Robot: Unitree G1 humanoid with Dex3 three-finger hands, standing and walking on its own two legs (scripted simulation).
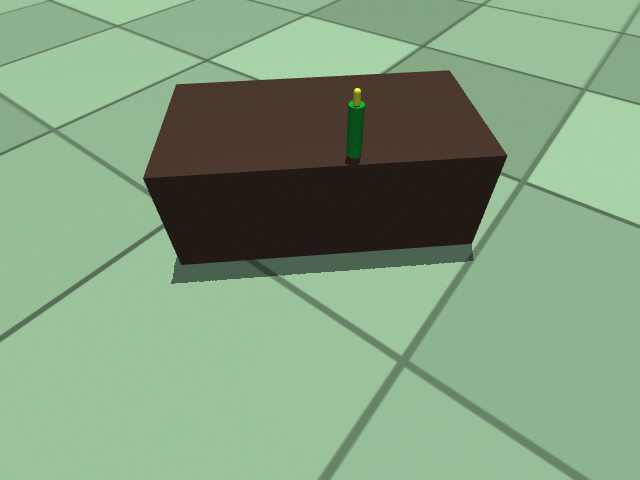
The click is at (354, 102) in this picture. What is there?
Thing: necked bottle
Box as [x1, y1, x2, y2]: [346, 88, 364, 157]
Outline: 358,88 354,89 353,100 348,103 346,153 349,157 358,157 361,151 364,103 360,100 360,90
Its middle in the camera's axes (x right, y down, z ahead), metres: +0.11 -0.36 +1.26
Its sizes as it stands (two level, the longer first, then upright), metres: 0.051 0.051 0.236
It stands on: a support 0.45 m high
